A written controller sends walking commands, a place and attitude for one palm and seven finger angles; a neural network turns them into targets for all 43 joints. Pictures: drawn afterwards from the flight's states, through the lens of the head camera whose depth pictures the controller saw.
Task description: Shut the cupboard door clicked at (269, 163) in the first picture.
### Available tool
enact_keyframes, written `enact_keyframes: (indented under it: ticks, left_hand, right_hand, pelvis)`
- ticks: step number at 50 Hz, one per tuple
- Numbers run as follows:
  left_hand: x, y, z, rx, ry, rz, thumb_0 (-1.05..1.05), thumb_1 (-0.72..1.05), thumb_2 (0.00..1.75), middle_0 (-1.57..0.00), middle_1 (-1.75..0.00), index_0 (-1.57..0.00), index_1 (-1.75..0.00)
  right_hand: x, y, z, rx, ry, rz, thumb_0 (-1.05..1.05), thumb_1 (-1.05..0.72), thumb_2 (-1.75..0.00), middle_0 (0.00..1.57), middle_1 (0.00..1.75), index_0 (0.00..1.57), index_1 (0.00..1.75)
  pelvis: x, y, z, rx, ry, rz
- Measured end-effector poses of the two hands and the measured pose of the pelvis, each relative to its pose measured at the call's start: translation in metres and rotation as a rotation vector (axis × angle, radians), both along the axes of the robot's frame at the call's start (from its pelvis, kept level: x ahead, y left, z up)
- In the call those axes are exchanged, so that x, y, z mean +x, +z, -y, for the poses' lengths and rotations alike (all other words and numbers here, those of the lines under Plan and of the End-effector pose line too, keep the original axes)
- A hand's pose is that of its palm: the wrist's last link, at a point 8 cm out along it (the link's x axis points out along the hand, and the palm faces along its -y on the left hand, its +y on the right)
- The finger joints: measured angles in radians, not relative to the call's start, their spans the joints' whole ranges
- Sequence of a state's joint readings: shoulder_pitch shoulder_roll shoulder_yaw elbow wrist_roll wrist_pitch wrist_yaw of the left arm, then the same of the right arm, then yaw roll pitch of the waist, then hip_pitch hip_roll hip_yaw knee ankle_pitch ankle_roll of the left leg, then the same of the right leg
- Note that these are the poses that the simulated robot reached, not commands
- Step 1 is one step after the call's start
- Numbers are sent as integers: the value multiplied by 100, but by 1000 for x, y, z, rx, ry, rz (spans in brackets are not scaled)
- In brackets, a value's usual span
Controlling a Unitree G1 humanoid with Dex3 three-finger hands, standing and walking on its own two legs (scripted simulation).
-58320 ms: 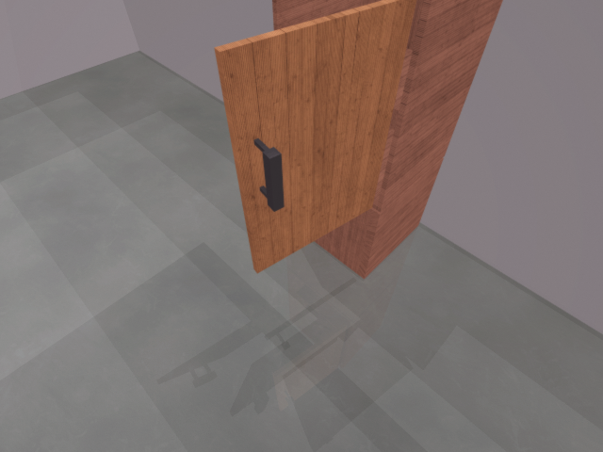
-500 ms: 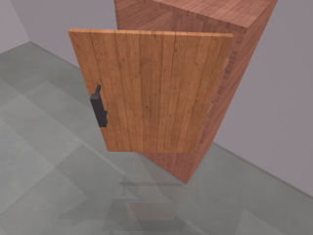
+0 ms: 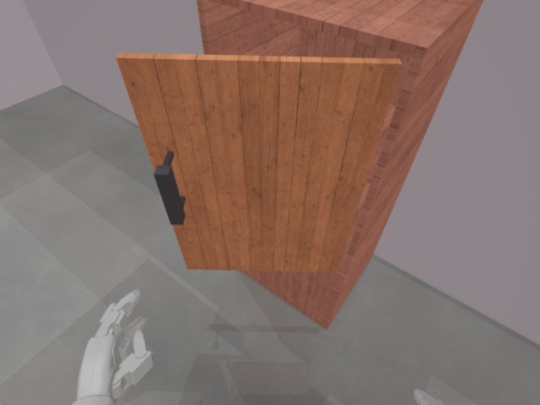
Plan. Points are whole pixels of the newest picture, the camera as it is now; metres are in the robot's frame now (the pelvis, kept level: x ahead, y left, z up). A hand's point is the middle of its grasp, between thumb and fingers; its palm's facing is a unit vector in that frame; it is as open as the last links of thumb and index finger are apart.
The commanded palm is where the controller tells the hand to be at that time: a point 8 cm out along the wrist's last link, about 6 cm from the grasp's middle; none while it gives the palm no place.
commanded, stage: raise the hand and make a fist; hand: left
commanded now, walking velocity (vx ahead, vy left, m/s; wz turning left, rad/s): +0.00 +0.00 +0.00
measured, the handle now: (173, 188) +0.50 +0.20 +0.03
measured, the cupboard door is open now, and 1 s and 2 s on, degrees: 35 35 35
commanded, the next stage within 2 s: bring the fist close to the handle in 1.74 s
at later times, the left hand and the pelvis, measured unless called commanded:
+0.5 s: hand (165, 384) +0.17 +0.15 -0.02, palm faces -0.05 -1.00 -0.04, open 4.9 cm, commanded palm +0.13 +0.21 -0.02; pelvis -0.05 -0.03 -0.08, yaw +1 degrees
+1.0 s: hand (137, 365) +0.18 +0.19 +0.01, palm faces +0.01 -1.00 -0.03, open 3.1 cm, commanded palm +0.16 +0.24 +0.01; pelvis -0.03 +0.00 -0.06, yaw +0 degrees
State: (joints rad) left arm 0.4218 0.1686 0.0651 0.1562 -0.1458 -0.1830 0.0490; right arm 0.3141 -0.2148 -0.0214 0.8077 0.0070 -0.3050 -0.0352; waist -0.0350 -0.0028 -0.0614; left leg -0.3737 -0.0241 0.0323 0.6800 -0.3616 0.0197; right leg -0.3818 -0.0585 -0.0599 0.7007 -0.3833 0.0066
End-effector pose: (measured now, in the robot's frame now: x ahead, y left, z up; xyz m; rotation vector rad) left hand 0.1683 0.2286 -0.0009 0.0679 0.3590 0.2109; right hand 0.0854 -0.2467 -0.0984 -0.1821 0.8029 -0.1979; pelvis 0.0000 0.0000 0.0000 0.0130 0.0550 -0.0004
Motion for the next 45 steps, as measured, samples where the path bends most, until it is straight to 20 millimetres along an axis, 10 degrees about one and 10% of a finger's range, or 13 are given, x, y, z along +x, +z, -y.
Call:
enact_keyframes:
  ticks: [5,14,23,32,45]
  left_hand:
    - [7,13,24,-52,-190,404,0,91,90,-29,-41,-29,-41]
    - [-62,-51,13,-42,-128,259,1,90,90,-45,-57,-45,-57]
    - [-29,-15,22,-21,-254,365,1,90,90,-61,-75,-61,-75]
    - [-15,-6,7,-31,-204,284,1,90,90,-77,-93,-77,-93]
    - [-12,2,-5,-40,-219,334,1,90,90,-101,-119,-101,-119]
  right_hand:
    - [55,9,19,-40,85,218,1,-91,-90,21,30,20,30]
    - [109,-10,21,-74,191,375,1,-90,-90,20,30,20,30]
    - [69,-51,-4,22,164,219,1,-90,-90,21,30,21,30]
    - [16,-49,6,8,42,87,1,-90,-90,21,30,21,30]
    - [45,-20,-2,-73,96,154,1,-90,-90,20,30,20,30]
  pelvis:
    - [-19,-33,14,8,-20,-112]
    - [-43,-86,32,-14,6,-181]
    - [-48,-86,35,-42,21,-186]
    - [-38,-67,22,-28,-2,-178]
    - [-34,-61,1,-47,2,-163]
